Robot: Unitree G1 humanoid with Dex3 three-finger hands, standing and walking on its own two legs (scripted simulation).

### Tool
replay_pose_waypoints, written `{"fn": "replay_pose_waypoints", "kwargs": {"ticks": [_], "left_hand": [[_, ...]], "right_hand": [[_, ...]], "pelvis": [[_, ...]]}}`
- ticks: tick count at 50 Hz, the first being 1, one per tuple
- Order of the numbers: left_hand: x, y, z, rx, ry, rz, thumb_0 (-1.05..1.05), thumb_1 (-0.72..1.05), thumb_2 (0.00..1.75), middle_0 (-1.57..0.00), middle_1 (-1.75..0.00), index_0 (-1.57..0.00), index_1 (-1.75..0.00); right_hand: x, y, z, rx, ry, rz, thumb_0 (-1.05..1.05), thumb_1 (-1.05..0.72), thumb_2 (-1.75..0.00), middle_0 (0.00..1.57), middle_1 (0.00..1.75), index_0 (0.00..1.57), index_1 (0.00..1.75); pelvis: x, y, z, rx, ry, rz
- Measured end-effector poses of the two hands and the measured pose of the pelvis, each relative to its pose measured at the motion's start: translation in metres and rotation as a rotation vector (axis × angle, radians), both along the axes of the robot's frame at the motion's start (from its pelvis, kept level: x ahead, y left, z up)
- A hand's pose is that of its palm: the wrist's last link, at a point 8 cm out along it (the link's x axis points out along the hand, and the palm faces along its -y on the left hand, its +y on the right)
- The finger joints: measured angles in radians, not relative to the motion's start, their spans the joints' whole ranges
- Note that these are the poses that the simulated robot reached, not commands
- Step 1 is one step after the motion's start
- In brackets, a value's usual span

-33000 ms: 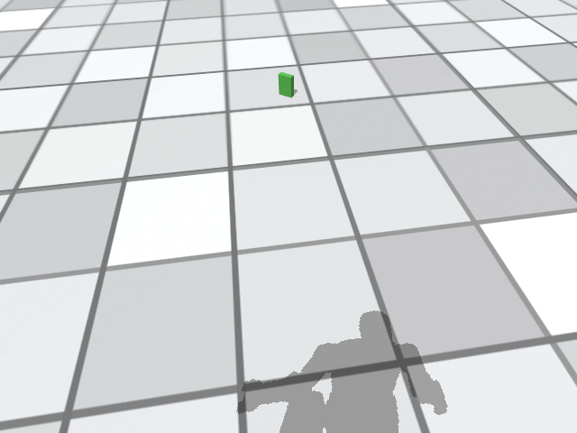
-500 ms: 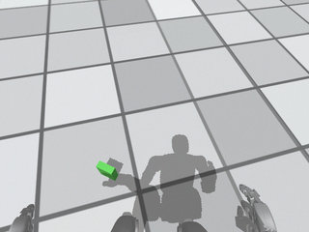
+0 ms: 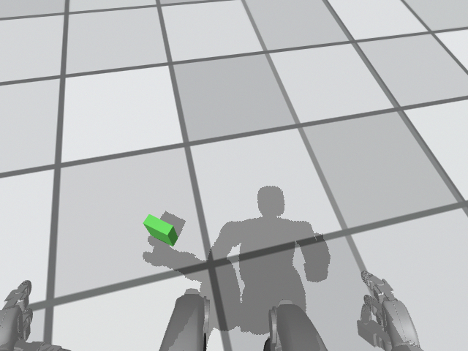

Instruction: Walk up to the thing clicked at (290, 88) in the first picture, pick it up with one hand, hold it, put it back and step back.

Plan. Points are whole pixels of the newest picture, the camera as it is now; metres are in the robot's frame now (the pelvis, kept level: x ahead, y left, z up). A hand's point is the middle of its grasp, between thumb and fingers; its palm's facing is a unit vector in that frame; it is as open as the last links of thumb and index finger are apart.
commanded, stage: go down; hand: left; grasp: from above
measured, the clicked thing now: (161, 230) +0.49 +0.26 -0.57
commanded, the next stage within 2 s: none
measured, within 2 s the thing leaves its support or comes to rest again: neither
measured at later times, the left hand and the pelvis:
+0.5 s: hand (50, 262) +0.29 +0.40 -0.18, palm faces +0.36 -0.92 -0.17, open 17.1 cm; pelvis -0.03 -0.01 -0.15, yaw -4 degrees
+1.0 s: hand (53, 244) +0.34 +0.43 -0.22, palm faces +0.37 -0.92 -0.08, open 17.2 cm; pelvis -0.06 -0.01 -0.24, yaw -7 degrees
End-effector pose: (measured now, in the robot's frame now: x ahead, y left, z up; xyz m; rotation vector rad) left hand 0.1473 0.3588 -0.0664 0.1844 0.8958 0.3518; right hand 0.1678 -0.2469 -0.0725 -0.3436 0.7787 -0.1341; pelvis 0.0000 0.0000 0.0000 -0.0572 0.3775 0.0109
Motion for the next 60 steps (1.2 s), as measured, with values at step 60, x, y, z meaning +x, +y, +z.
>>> {"fn": "replay_pose_waypoints", "kwargs": {"ticks": [60], "left_hand": [[0.168, 0.12, -0.163, 0.026, -0.814, -0.012, -0.01, -0.52, 0.09, -0.03, -0.11, -0.05, -0.09]], "right_hand": [[-0.115, -0.041, -0.277, -0.181, 0.443, 0.093, 0.0, -0.9, -0.91, 0.2, 0.3, 0.2, 0.3]], "pelvis": [[-0.059, -0.003, -0.262, -0.069, 0.151, -0.103]]}}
